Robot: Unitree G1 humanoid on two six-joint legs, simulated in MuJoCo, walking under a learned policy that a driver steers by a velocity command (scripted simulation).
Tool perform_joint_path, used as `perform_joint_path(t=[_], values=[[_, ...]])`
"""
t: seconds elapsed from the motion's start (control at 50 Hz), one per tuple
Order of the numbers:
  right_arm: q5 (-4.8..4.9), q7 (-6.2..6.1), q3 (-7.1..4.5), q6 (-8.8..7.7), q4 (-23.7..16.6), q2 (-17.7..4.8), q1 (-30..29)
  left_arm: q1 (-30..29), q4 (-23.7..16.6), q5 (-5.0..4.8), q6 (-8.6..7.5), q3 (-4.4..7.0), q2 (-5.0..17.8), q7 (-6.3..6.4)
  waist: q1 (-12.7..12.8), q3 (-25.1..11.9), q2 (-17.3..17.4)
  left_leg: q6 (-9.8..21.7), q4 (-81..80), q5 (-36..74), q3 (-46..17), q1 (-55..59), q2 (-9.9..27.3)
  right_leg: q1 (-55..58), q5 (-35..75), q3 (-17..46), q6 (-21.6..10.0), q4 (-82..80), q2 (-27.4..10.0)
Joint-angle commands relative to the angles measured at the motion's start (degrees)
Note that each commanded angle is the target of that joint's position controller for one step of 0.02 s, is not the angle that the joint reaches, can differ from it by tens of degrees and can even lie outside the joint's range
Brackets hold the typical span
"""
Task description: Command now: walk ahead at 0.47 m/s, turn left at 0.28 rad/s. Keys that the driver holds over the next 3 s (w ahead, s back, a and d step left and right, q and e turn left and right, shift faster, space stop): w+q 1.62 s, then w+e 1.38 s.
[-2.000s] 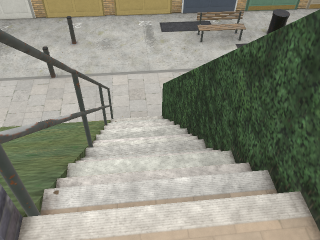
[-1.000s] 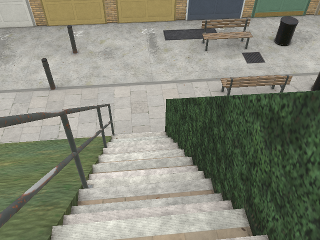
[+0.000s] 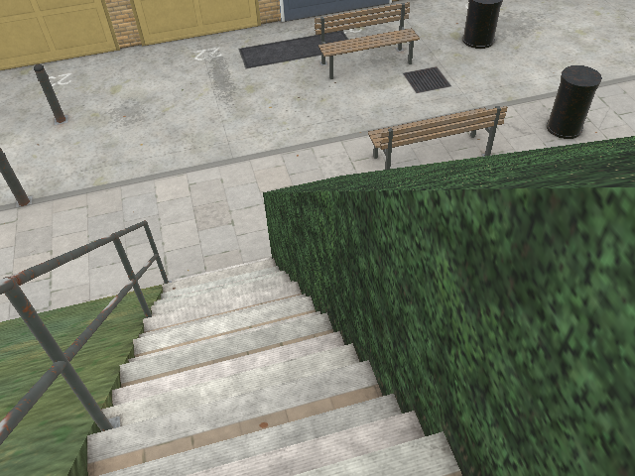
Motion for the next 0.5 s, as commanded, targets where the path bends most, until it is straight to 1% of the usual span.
perform_joint_path(t=[0.02, 0.04, 0.06, 0.08, 0.1, 0.12, 0.14, 0.16, 0.18, 0.2, 0.22, 0.24, 0.26, 0.28, 0.3, 0.32, 0.34, 0.36, 0.38, 0.4, 0.42, 0.44, 0.46, 0.48, 0.5], values=[[-0.73, 0.05, -2.65, 1.14, -3.2, -11.3, -3.8, 11.1, 0.0, -1.61, 1.51, 1.67, 2.0, 0.47, 10.0, 4.6, 4.9, 7.8, -3.4, 9.3, -4.8, -23.7, 2.0, 29.3, 7.1, -4.3, 1.8, -7.6, 3.2], [-0.62, 0.71, -2.72, 1.66, -3.1, -10.9, -6.6, 20.1, 2.8, -1.12, 2.22, 3.16, 5.0, 1.49, 15.1, 2.1, 8.3, 6.5, 6.4, 14.3, -4.1, -18.5, 1.0, 32.8, 2.8, -3.6, 2.1, -11.6, 0.4], [0.47, 1.08, -2.39, 1.7, -1.1, -7.8, -5.5, 28.7, 6.0, 1.38, 1.63, 4.61, 9.5, 1.96, 19.0, 0.1, 8.6, 3.8, 21.9, 18.1, -4.8, -17.0, -2.5, 36.4, 0.5, -0.6, 0.5, -15.6, -3.2], [1.53, 1.35, -1.98, 1.09, 1.7, -4.0, -2.5, 36.8, 7.6, 3.84, 0.88, 4.38, 10.8, 1.9, 22.7, -0.9, -0.6, 2.1, 45.8, 0.0, -6.4, -22.5, -10.5, 42.4, 3.3, 2.5, -2.3, -15.0, -7.7], [1.43, 1.87, -1.79, 0.25, 1.9, 0.6, 1.7, 37.9, 8.7, 5.45, 0.29, 2.27, 11.4, 0.98, 18.5, -0.6, -13.7, 2.6, 61.0, -8.1, -9.9, -33.8, -12.4, 44.7, 22.0, -2.5, 3.1, 3.1, -8.0], [2.83, 2.04, -2.24, -0.25, 0.5, 2.3, 11.0, 35.0, 9.2, 3.65, 0.55, 2.64, 12.4, 0.14, 9.5, -1.5, -29.0, 4.6, 61.4, 2.0, -8.2, -40.6, -10.6, 41.1, 27.2, 6.9, 2.7, 1.4, -14.0], [3.1, 1.52, -2.17, 0.13, 0.6, 1.9, 11.3, 33.0, 8.9, 2.58, 1.58, 2.31, 11.5, -0.3, 7.4, -1.2, -29.3, 5.2, 65.2, 8.0, -6.5, -43.7, -9.9, 36.7, 14.3, 13.3, 1.2, -3.6, -16.7], [4.2, 0.67, -2.13, 0.64, -2.9, 1.2, 7.6, 31.9, 10.9, 1.38, 2.08, 2.74, 13.0, -1.0, 5.5, -2.5, -26.2, 6.1, 68.2, 14.8, -4.1, -47.6, -8.7, 32.3, -15.3, 25.2, -3.3, -14.0, -21.8], [4.69, -0.17, -1.45, 2.09, -5.4, 1.4, 2.5, 26.5, 12.2, 1.38, 2.17, 2.44, 11.5, -0.68, 4.3, 0.9, -20.7, 8.2, 65.4, 21.7, -3.2, -49.4, -5.1, 24.8, -33.3, 31.1, -1.5, -22.3, -22.6], [4.35, -0.7, -1.91, 2.95, -6.2, -0.9, -3.5, 21.6, 11.8, 2.27, 0.9, 0.9, 5.5, -0.13, 5.0, 5.5, -11.3, 11.0, 52.6, 33.2, -7.0, -51.0, -2.6, 15.7, -37.0, 22.1, -3.6, -16.0, -20.2], [3.31, -0.62, -2.1, 3.7, -6.8, -2.9, -5.7, 17.9, 11.4, 3.34, -0.64, -0.83, 0.4, 0.56, 5.0, 7.5, -8.7, 12.1, 47.2, 37.0, -8.4, -48.3, -1.6, 10.3, -32.9, 17.5, -1.9, -12.0, -18.4], [2.05, 0.0, -2.75, 3.44, -6.3, -3.7, -2.9, 15.7, 11.5, 3.82, -1.13, -1.4, -1.1, 1.5, 3.0, 6.5, -10.2, 12.7, 41.4, 39.2, -9.4, -46.2, -0.7, 9.0, -31.4, 14.3, -1.0, -9.1, -16.3], [1.84, 0.34, -3.38, 4.17, -6.4, -4.2, -1.9, 14.0, 11.0, 4.42, -1.44, -1.4, -0.4, 3.54, 1.1, 8.4, -9.8, 10.3, 26.6, 47.6, -9.0, -40.2, -1.5, 2.2, -35.4, 7.1, -1.0, -11.2, -12.9], [1.01, 0.58, -3.61, 4.0, -6.4, -4.0, -3.4, 15.9, 11.9, 4.67, -1.59, -1.05, 1.0, 4.93, 2.2, 8.2, -10.9, 9.0, 20.9, 50.6, -7.0, -36.9, -2.0, 1.8, -31.9, 5.3, -2.7, -12.5, -10.9], [0.38, 0.91, -3.27, 4.0, -7.7, -3.4, -5.4, 19.4, 13.4, 4.64, -1.66, -0.66, 2.6, 5.85, 3.1, 7.7, -11.6, 7.7, 18.9, 49.5, -6.7, -39.6, -1.7, 6.0, -25.6, 7.2, -4.9, -12.0, -12.6], [0.43, 1.45, -3.17, 4.32, -7.7, -4.0, -5.3, 20.4, 13.3, 4.94, -1.77, -0.02, 5.0, 6.17, 2.6, 5.8, -9.4, 7.1, 20.0, 49.8, -5.6, -38.0, -1.8, 7.1, -21.1, 7.8, -5.9, -10.0, -13.5], [0.42, 1.94, -2.98, 4.68, -8.7, -3.9, -6.7, 21.6, 13.1, 4.51, -1.76, 0.56, 6.2, 6.1, 3.3, 6.0, -7.8, 7.0, 20.3, 48.2, -4.1, -39.7, -1.9, 8.8, -19.9, 7.3, -6.5, -9.4, -14.5], [1.12, 3.01, -3.37, 4.59, -11.0, -5.6, -11.2, 23.0, 13.0, 2.71, -1.94, 0.2, 2.1, 6.6, 4.5, 6.9, -3.3, 8.7, 8.7, 61.1, -11.6, -45.1, -0.2, 14.2, -30.4, 5.4, -4.0, -4.5, -12.1], [0.77, 3.8, -3.09, 4.74, -12.2, -5.2, -14.1, 25.0, 13.3, 2.07, -2.09, 0.15, 1.5, 6.92, 6.4, 7.2, -4.0, 9.5, 5.3, 65.0, -11.0, -48.1, -1.1, 17.8, -32.0, 5.1, -3.1, -3.2, -12.6], [0.76, 4.22, -2.86, 4.26, -13.5, -4.8, -15.3, 26.7, 13.1, 2.24, -1.96, 0.42, 2.5, 7.12, 7.4, 8.2, -6.1, 10.0, 3.6, 66.1, -10.9, -49.9, -1.0, 19.3, -29.9, 4.6, -2.4, -2.7, -13.2], [-0.02, 5.18, -2.32, 4.31, -13.7, -3.9, -15.1, 27.8, 13.1, 2.23, -1.72, -0.33, 0.1, 8.34, 7.2, 8.8, -4.1, 9.0, -3.1, 76.6, -8.8, -45.7, -1.8, 16.6, -34.1, -2.2, -2.8, 1.1, -10.8], [-0.74, 6.03, -1.66, 4.25, -13.3, -2.8, -16.0, 27.6, 12.4, 2.82, -1.96, -0.46, -0.2, 8.93, 7.9, 8.6, -2.2, 8.6, -7.7, 84.1, -5.2, -37.1, -2.9, 10.5, -38.6, -6.6, -2.3, 3.3, -8.8], [-0.73, 6.58, -1.36, 4.53, -13.5, -2.5, -17.3, 27.0, 11.6, 2.69, -1.91, -0.59, -0.2, 8.67, 8.4, 9.2, -0.1, 8.2, -9.9, 86.5, -1.6, -30.2, -4.0, 5.9, -41.8, -9.2, -2.7, 3.8, -7.9], [-0.74, 6.89, -1.37, 4.89, -13.1, -2.5, -16.9, 26.8, 11.1, 2.63, -1.9, -0.42, 1.2, 8.44, 8.4, 9.3, -0.8, 7.7, -7.6, 88.0, -0.9, -26.6, -3.9, 3.6, -44.8, -9.1, -3.9, 5.3, -8.7], [-0.51, 6.81, -1.35, 5.47, -14.0, -2.7, -17.7, 26.0, 10.5, 2.18, -1.83, -0.01, 1.7, 8.07, 8.9, 11.0, -0.9, 7.6, -9.1, 85.9, -0.3, -27.4, -4.1, 4.3, -45.0, -9.4, -4.3, 7.9, -9.2]])
Next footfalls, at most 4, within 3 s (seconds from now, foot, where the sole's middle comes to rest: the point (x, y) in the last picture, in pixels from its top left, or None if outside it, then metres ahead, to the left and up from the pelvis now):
0.08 right None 0.15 -0.19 -0.89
0.66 left None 0.36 0.09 -1.09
1.10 right None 0.63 -0.14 -1.31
1.64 left None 0.65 0.25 -1.30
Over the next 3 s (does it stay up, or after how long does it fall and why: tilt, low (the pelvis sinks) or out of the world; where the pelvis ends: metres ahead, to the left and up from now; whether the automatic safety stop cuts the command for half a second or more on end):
stays up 1.21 0.37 -1.20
